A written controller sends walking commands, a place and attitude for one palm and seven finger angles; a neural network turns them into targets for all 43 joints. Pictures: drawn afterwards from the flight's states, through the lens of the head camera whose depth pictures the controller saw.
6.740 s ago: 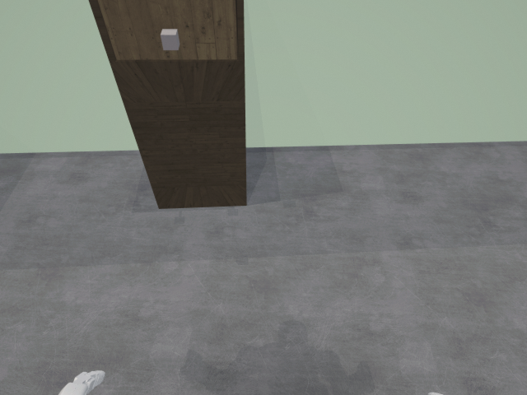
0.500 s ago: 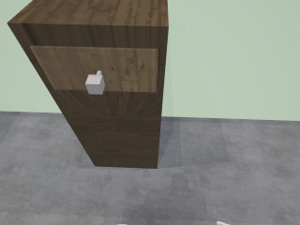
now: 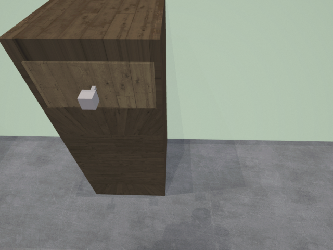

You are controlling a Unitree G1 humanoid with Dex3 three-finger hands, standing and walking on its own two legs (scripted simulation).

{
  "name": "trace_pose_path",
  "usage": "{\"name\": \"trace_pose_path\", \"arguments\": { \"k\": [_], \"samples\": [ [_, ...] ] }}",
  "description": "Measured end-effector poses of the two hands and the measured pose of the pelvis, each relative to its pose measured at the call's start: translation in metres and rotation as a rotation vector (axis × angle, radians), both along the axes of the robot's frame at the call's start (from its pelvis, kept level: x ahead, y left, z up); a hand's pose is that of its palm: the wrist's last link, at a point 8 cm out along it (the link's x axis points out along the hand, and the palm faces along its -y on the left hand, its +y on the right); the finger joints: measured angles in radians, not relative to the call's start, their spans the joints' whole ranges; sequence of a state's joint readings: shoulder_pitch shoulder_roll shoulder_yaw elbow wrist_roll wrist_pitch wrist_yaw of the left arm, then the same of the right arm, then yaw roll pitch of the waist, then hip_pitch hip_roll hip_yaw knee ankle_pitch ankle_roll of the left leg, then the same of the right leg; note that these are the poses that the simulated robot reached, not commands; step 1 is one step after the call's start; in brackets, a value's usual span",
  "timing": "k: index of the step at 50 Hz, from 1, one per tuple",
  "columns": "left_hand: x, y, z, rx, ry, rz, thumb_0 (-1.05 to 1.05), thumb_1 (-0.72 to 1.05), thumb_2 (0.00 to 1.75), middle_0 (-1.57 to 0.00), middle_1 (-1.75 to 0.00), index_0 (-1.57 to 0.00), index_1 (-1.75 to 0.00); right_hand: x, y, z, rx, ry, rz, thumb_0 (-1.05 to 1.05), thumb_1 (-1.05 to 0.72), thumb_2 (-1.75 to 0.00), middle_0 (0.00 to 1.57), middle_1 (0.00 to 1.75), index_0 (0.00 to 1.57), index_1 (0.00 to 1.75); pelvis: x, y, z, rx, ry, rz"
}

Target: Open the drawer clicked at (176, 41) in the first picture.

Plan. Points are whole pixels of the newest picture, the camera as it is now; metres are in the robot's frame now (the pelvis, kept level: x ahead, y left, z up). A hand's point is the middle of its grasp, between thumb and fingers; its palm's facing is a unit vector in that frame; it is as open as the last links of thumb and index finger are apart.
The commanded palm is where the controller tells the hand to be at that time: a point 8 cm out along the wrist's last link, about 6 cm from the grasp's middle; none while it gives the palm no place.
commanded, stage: come to a stop and stand still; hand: left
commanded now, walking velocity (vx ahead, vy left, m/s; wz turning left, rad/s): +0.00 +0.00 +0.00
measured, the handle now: (90, 95) +0.53 +0.26 +0.08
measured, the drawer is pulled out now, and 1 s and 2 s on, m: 0.00 0.00 0.00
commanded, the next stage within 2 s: look again from close up in 1.10 s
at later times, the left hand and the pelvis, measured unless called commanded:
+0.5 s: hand out of the picture +0.03 +0.15 -0.17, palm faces +0.04 -0.98 -0.17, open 7.3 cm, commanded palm none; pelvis +0.04 -0.01 +0.01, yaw +0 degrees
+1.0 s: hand out of the picture +0.06 +0.15 -0.17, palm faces +0.05 -0.98 -0.20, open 7.3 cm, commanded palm none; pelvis +0.07 -0.02 +0.00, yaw +0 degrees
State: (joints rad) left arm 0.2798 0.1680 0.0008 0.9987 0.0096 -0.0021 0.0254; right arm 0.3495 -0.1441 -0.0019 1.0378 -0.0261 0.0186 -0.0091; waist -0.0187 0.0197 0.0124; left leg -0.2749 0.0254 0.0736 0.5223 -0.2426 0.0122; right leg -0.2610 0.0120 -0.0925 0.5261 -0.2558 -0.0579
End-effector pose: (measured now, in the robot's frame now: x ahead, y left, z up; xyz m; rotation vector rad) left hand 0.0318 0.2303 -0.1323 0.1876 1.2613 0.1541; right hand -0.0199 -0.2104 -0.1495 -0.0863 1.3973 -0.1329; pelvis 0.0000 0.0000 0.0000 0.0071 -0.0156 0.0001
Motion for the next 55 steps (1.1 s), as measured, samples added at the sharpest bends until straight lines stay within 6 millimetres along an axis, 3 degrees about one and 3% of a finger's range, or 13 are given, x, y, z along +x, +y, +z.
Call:
{"name": "trace_pose_path", "arguments": {
  "k": [6,15,34,45,55],
  "samples": [
    [-0.019,-0.011,-0.004,-0.017,0.078,0.024,0.01,0.92,0.9,-0.2,-0.3,-0.2,-0.3,-0.001,0.0,0.002,0.01,0.029,-0.002,0.01,-0.91,-0.9,0.2,0.3,0.2,0.3,0.009,-0.006,0.003,-0.002,0.0,0.002],
    [-0.022,-0.029,-0.007,-0.057,0.123,0.047,0.01,0.92,0.9,-0.2,-0.3,-0.2,-0.3,0.02,-0.001,0.004,0.003,0.035,0.016,0.0,-0.91,-0.9,0.2,0.3,0.2,0.3,0.025,-0.009,0.005,-0.001,0.004,0.004],
    [0.006,-0.031,-0.006,-0.043,0.139,0.06,0.01,0.92,0.9,-0.2,-0.3,-0.2,-0.3,0.065,-0.01,0.003,-0.016,0.026,0.034,0.01,-0.92,-0.9,0.2,0.3,0.2,0.3,0.058,-0.012,0.005,0.008,0.014,0.003],
    [0.021,-0.031,-0.005,-0.029,0.126,0.064,0.01,0.92,0.9,-0.2,-0.3,-0.2,-0.3,0.077,-0.014,0.001,-0.019,0.028,0.035,0.01,-0.92,-0.9,0.2,0.3,0.2,0.3,0.07,-0.016,0.005,0.009,0.009,0.005],
    [0.02,-0.036,-0.006,-0.036,0.132,0.071,0.01,0.92,0.9,-0.2,-0.3,-0.2,-0.3,0.078,-0.016,0.002,-0.02,0.033,0.037,0.01,-0.92,-0.9,0.2,0.3,0.2,0.3,0.072,-0.019,0.005,0.008,0.005,0.007]
  ]
}}
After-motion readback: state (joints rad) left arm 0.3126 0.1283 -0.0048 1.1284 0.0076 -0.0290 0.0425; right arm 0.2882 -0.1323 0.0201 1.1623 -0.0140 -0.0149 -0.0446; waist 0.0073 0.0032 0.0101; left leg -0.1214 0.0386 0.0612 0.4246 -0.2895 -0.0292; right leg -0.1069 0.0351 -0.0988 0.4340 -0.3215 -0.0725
